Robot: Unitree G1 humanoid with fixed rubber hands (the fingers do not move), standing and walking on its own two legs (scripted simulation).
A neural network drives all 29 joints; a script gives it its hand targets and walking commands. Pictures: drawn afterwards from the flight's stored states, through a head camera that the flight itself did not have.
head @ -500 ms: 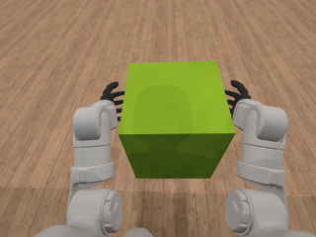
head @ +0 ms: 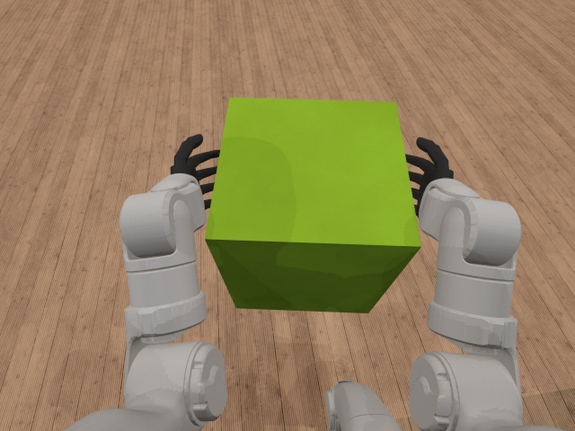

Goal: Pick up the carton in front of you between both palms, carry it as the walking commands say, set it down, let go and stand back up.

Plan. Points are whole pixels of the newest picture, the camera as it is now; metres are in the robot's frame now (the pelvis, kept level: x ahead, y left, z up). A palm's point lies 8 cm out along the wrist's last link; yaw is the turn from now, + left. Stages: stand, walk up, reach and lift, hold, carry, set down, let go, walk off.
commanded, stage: carry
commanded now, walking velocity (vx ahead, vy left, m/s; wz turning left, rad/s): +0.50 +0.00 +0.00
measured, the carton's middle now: (306, 217) +0.37 -0.03 +0.07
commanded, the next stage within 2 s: none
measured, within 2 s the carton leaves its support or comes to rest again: neither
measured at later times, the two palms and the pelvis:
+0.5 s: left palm (190, 49) +0.65 +0.15 +0.18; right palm (368, 39) +0.67 -0.15 +0.17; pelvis +0.30 -0.03 +0.03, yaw +2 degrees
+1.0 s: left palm (206, 19) +0.90 +0.15 +0.11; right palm (341, 13) +0.89 -0.15 +0.12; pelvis +0.62 +0.01 +0.03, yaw -1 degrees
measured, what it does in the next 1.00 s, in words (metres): climbs: right foot, then left foot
